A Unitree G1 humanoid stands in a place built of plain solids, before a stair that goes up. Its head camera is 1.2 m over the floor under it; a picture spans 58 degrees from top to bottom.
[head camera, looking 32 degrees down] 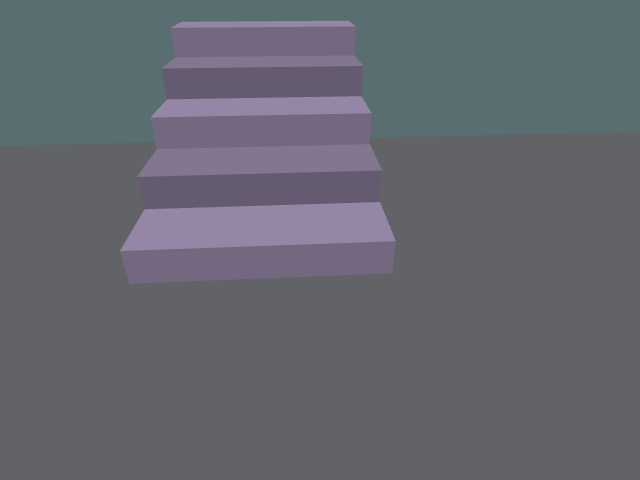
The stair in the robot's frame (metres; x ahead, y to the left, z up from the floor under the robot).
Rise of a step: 0.18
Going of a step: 0.38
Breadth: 1.20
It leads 4 degrees to the left of straight ahead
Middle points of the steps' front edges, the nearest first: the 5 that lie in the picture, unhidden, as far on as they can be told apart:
1.59 0.26 0.18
1.97 0.29 0.35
2.35 0.31 0.53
2.73 0.34 0.71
3.11 0.36 0.88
